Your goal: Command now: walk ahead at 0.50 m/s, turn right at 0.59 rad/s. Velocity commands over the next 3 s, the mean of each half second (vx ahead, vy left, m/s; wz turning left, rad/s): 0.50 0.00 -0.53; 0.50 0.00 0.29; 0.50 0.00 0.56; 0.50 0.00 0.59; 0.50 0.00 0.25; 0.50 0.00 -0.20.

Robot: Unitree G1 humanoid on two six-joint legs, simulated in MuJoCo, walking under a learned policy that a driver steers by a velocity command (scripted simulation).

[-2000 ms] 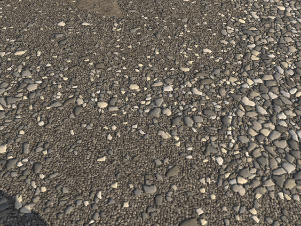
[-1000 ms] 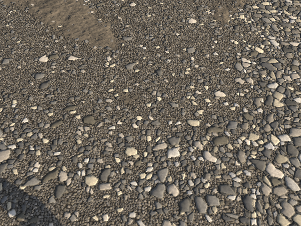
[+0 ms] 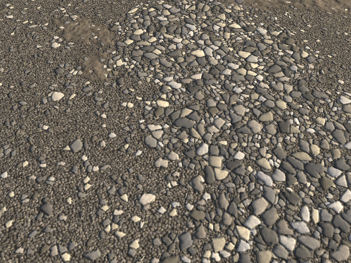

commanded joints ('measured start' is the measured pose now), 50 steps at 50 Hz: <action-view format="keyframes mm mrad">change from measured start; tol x64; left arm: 1 -29 52 20 -100 -3 -3 -6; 50 -115 105 -8 -65 0 -130 -18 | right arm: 1 21 -116 -31 -29 6 -15 -4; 50 133 -186 -50 -98 29 35 23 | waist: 1 -15 158 -9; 50 -71 27 -150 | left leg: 1 164 279 -247 -256 63 157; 17 289 272 162 200 845 54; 20 -493 27 -132 962 -412 -31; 50 406 268 -574 -127 28 306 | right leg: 1 -208 -96 30 -35 58 10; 17 250 75 -190 -621 224 -137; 20 905 -333 739 -863 -50 -399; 44 631 -227 -211 -654 1196 -95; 47 -160 116 -101 240 -194 48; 50 -294 -35 36 120 -48 -4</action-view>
